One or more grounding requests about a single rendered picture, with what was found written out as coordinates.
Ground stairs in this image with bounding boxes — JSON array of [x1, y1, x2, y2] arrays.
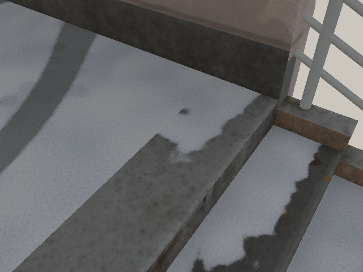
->
[[147, 102, 363, 272]]

